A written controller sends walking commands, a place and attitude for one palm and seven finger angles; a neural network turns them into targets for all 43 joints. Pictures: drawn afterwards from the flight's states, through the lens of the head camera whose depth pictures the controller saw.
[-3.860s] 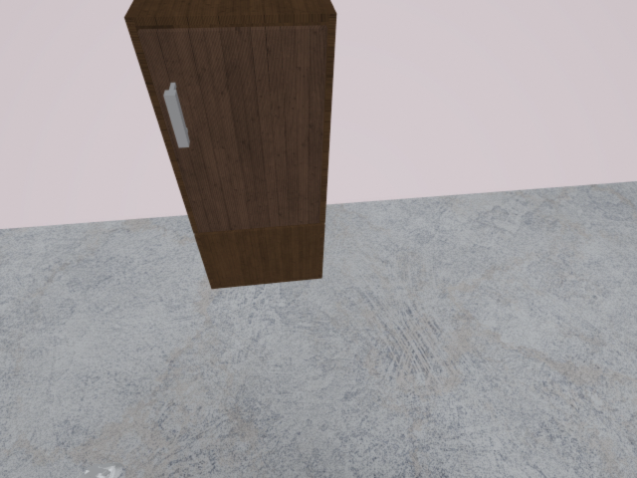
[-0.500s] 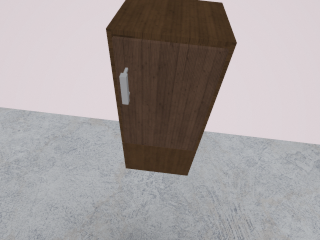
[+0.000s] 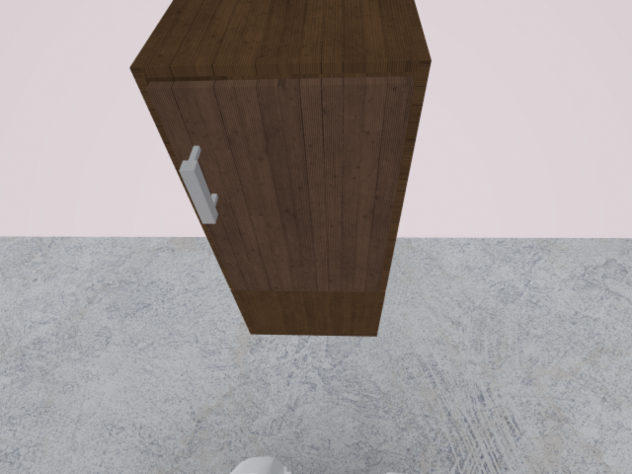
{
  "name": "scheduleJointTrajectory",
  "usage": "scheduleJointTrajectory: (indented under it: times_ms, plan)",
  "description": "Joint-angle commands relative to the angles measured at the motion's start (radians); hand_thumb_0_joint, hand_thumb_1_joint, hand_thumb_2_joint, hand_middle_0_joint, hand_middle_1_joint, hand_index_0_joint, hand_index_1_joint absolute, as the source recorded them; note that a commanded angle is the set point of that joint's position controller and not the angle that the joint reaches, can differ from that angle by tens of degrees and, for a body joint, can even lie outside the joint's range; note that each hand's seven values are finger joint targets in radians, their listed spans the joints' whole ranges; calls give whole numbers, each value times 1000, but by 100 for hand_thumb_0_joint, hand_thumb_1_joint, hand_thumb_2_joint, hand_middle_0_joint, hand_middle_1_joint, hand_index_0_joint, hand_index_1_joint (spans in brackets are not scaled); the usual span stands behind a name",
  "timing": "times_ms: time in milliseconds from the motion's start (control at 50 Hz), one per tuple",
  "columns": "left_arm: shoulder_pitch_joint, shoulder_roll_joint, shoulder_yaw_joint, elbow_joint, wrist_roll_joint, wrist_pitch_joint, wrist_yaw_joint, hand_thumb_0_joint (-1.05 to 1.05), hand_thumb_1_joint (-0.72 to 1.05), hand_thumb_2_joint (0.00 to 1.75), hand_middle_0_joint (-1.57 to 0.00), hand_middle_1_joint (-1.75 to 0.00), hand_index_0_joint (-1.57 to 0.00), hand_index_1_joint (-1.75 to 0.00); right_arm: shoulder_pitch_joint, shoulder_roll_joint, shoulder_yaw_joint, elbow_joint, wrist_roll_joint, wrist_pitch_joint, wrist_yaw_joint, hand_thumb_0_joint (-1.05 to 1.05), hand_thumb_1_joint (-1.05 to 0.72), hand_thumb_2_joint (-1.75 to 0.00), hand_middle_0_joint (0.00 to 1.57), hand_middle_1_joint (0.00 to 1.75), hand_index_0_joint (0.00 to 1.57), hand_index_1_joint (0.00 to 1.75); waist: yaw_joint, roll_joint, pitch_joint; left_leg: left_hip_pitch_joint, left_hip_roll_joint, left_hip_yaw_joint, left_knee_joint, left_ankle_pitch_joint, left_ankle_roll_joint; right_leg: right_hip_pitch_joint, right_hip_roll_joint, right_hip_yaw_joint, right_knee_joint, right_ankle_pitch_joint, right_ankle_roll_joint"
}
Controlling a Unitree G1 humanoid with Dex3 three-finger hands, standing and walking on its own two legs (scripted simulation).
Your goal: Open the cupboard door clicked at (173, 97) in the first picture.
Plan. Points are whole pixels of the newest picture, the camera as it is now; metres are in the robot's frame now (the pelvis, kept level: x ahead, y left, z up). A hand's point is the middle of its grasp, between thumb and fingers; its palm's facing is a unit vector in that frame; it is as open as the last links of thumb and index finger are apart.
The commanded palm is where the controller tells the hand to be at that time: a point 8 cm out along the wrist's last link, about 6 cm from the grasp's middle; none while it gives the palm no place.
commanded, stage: come to a stop and stand still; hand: left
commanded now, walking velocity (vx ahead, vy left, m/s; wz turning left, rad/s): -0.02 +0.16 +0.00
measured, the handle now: (202, 185) +0.55 +0.23 +0.00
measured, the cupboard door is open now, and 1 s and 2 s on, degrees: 0 0 0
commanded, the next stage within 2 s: look again from close up in 0.58 s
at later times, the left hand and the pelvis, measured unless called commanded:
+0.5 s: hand out of the picture -0.03 +0.23 -0.17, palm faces +0.08 -0.98 -0.20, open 7.4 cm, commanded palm none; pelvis -0.03 +0.04 +0.01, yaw +0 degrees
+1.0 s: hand out of the picture -0.04 +0.22 -0.16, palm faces +0.02 -0.98 -0.22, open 7.3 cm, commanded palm none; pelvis -0.05 +0.04 +0.01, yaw +0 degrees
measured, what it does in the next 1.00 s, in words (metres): steps on the spot: left foot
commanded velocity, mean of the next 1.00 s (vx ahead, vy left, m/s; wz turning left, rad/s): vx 0.00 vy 0.01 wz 0.00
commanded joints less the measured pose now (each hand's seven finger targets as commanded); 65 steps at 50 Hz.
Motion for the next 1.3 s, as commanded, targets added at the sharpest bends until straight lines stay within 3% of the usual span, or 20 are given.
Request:
scheduleJointTrajectory:
  times_ms: [0,140,220,240,260,280,300,320,360,420,460,520,560,640,660,680,700,740,840,1280]
  plan:
    - [61,174,38,-51,1,-11,23,0,90,90,-20,-30,-20,-30,44,-55,-10,-53,-9,-4,12,0,-90,-90,20,30,20,30,28,-165,-150,-92,7,-67,184,59,-27,154,-295,237,-231,622,-152]
    - [77,203,47,-44,10,-9,13,0,90,90,-20,-30,-20,-30,31,-42,9,-72,-4,-22,25,0,-90,-90,20,30,20,30,61,-224,-153,14,6,-4,-199,52,-21,187,-267,256,-303,317,-139]
    - [35,197,44,-35,3,2,8,0,90,90,-20,-30,-20,-30,131,-29,21,-40,-1,-37,19,0,-90,-90,20,30,20,30,13,-210,-154,208,1,31,-492,195,-2,76,-216,226,-296,96,-83]
    - [25,177,38,-37,-3,6,6,0,90,90,-20,-30,-20,-30,175,-35,24,-21,-1,-45,17,0,-90,-90,20,30,20,30,-8,-157,-144,289,6,29,-601,262,6,4,-182,202,-271,0,-44]
    - [23,142,29,-42,-10,13,3,0,90,90,-20,-30,-20,-30,181,-70,22,-22,-7,-51,16,0,-90,-90,20,30,20,30,-6,-34,-108,283,82,-85,-680,216,36,-72,-110,148,-212,-110,2]
    - [31,93,20,-52,-14,19,-3,0,90,90,-20,-30,-20,-30,141,-124,17,-43,-16,-53,13,0,-90,-90,20,30,20,30,11,135,-53,158,211,-233,-786,102,86,-78,-35,68,-132,-112,47]
    - [15,85,18,-50,-11,20,-7,0,90,90,-20,-30,-20,-30,84,-146,17,-63,-19,-51,9,0,-90,-90,20,30,20,30,16,179,-13,-1,266,-311,-869,-3,129,-9,-3,32,-36,-78,63]
    - [20,88,18,-33,-3,25,-7,0,90,90,-20,-30,-20,-30,29,-134,21,-69,-16,-57,5,0,-90,-90,20,30,20,30,34,230,11,-62,259,-294,-906,-9,140,33,-8,55,47,-86,60]
    - [69,80,13,7,2,24,-14,0,90,90,-20,-30,-20,-30,-3,-108,33,-61,-14,-63,-6,0,-90,-90,20,30,20,30,53,162,3,13,203,-202,-856,175,135,14,-8,85,120,-72,56]
    - [102,65,-5,40,-5,4,-12,0,90,90,-20,-30,-20,-30,51,-95,36,-22,-9,-73,-11,0,-90,-90,20,30,20,30,41,80,-54,206,179,-127,-728,538,140,17,-12,75,-39,-47,63]
    - [142,76,-12,75,-10,-15,-7,0,90,90,-20,-30,-20,-30,101,-90,38,4,0,-83,-13,0,-90,-90,20,30,20,30,36,27,-120,270,134,-93,-622,697,97,126,-32,103,-236,186,58]
    - [143,107,-15,110,-12,-28,3,0,90,90,-20,-30,-20,-30,123,-56,43,25,8,-82,-7,0,-90,-90,20,30,20,30,7,-64,-140,244,88,-59,-619,565,39,193,-94,159,-218,395,26]
    - [139,93,-25,121,-15,-29,4,0,90,90,-20,-30,-20,-30,121,-61,46,41,7,-77,-7,0,-90,-90,20,30,20,30,4,-112,-117,268,90,-49,-635,492,34,148,-90,159,-238,336,24]
    - [140,79,-29,132,-14,-23,6,0,90,90,-20,-30,-20,-30,126,-48,55,68,5,-77,-6,0,-90,-90,20,30,20,30,10,-70,-42,227,88,-55,-682,396,38,117,-73,160,-281,171,30]
    - [237,99,-36,153,1,-49,48,0,90,90,-20,-30,-20,-30,55,-88,57,-5,8,-93,10,0,-90,-90,20,30,20,30,46,-96,-18,148,93,-18,-487,451,13,123,-119,185,-238,478,32]
    - [198,135,-30,108,-8,-59,40,0,90,90,-20,-30,-20,-30,117,-35,59,-28,3,-83,14,0,-90,-90,20,30,20,30,-5,-77,-99,163,40,-31,-535,232,17,133,-145,230,-244,264,0]
    - [160,124,-36,87,-9,-58,31,0,90,90,-20,-30,-20,-30,149,-38,62,-23,-1,-83,17,0,-90,-90,20,30,20,30,-13,-50,-82,164,43,-43,-558,234,24,73,-115,205,-240,33,-12]
    - [151,110,-37,68,-6,-50,17,0,90,90,-20,-30,-20,-30,162,-39,67,-37,-9,-90,21,0,-90,-90,20,30,20,30,-4,62,-45,129,63,-71,-601,268,43,48,-66,159,-205,-49,-5]
    - [155,90,-43,60,-7,-40,7,0,90,90,-20,-30,-20,-30,166,-62,66,-54,-8,-91,15,0,-90,-90,20,30,20,30,9,-32,0,76,72,-101,-659,209,61,65,-45,145,-193,-38,5]
    - [146,106,-30,76,-8,-42,3,0,90,90,-20,-30,-20,-30,164,-52,72,27,-7,-95,7,0,-90,-90,20,30,20,30,14,-62,-62,178,68,-42,-624,323,48,115,-66,162,-196,95,1]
